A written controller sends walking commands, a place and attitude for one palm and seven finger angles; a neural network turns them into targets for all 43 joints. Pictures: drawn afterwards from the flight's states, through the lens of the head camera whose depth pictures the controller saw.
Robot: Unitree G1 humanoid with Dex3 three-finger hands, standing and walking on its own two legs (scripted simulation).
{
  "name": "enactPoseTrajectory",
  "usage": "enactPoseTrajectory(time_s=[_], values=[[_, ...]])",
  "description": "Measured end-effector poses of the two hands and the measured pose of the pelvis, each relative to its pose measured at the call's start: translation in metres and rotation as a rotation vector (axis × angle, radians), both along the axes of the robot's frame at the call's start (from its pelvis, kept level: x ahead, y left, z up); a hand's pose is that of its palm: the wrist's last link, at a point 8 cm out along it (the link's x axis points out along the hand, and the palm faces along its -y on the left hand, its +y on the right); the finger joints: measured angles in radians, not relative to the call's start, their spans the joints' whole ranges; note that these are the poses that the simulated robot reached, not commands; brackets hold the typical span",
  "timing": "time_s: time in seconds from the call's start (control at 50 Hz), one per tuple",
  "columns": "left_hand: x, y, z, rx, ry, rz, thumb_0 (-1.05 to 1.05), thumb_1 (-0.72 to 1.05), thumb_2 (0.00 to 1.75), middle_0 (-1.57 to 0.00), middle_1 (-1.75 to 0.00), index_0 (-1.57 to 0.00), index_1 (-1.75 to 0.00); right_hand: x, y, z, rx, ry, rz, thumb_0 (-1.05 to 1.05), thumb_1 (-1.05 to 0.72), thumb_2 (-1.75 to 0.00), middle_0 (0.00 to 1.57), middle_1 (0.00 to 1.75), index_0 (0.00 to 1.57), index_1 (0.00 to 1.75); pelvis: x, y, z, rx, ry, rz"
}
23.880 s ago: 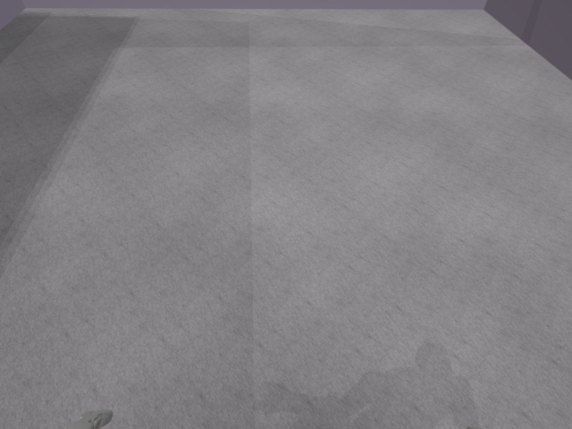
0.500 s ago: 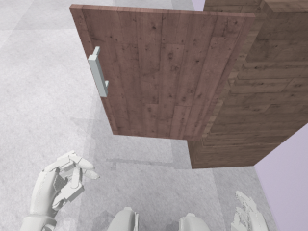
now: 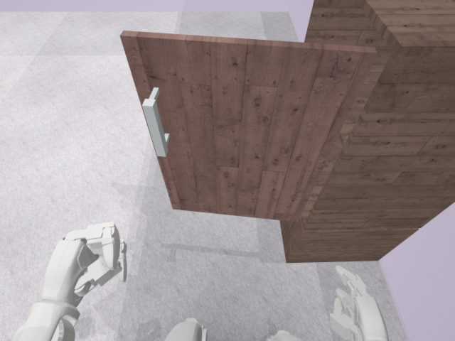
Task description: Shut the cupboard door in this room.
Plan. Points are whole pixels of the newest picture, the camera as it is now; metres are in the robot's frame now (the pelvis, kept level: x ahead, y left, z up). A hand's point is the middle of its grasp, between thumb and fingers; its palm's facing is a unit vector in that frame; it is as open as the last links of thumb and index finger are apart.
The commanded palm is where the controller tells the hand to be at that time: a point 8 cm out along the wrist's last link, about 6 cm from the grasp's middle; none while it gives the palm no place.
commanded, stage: raise the hand and make a fist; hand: left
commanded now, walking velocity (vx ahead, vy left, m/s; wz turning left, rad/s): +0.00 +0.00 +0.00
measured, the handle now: (159, 123) +0.51 +0.19 +0.07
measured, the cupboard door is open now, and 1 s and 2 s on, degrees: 82 82 82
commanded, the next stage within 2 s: bring the fist close to the handle in 0.48 s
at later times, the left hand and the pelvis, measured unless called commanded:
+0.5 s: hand (121, 261) +0.22 +0.18 +0.07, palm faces -0.03 -1.00 -0.06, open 3.1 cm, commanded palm +0.20 +0.23 +0.08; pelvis +0.00 -0.01 +0.01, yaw +0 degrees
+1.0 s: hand (137, 210) +0.30 +0.17 +0.08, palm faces -0.04 -1.00 -0.03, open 3.1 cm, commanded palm +0.29 +0.23 +0.08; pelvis +0.00 -0.01 +0.01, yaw -1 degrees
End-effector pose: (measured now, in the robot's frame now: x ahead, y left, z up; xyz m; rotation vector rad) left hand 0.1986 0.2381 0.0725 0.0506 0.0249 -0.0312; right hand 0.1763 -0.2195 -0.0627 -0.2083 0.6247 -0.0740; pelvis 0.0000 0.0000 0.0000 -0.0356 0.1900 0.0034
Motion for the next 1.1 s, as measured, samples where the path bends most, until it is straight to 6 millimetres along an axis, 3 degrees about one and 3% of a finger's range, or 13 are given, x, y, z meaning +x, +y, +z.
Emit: enactPoseTrajectory(time_s=[0.32,0.66,0.92,1.1], values=[[0.005,-0.004,0.004,-0.006,0.007,-0.008,0.02,0.9,0.9,-1.3,-1.5,-1.3,-1.5,-0.026,-0.026,0.002,-0.03,0.039,-0.053,0.01,-0.9,-0.9,0.2,0.3,0.2,0.3,-0.003,-0.005,0.008,0.015,-0.018,-0.009],[0.005,-0.009,0.006,0.008,-0.011,-0.002,0.02,0.9,0.9,-1.3,-1.5,-1.3,-1.5,-0.016,-0.022,-0.001,-0.011,0.013,-0.032,0.01,-0.9,-0.9,0.2,0.3,0.2,0.3,-0.004,-0.009,0.006,0.018,-0.016,-0.004],[0.072,-0.01,0.005,-0.012,-0.024,-0.02,0.02,0.9,0.9,-1.3,-1.5,-1.31,-1.5,-0.027,-0.029,-0.008,-0.024,0.074,-0.057,0.01,-0.9,-0.9,0.2,0.3,0.2,0.3,-0.003,-0.01,0.008,0.02,-0.002,-0.008],[0.103,-0.008,0.003,-0.019,-0.016,-0.001,0.02,0.9,0.9,-1.3,-1.5,-1.3,-1.5,-0.045,-0.039,-0.009,-0.04,0.153,-0.094,0.01,-0.9,-0.9,0.2,0.3,0.2,0.3,0.002,-0.007,0.013,0.027,0.007,-0.019]])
